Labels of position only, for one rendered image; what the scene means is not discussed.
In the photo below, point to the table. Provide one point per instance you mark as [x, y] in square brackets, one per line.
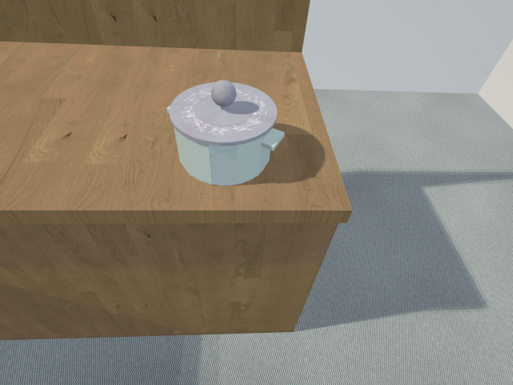
[103, 233]

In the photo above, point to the lid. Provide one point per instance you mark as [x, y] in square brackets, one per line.
[196, 116]

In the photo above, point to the pot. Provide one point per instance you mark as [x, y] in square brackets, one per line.
[226, 165]

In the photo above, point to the knob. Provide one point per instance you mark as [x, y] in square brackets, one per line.
[223, 93]

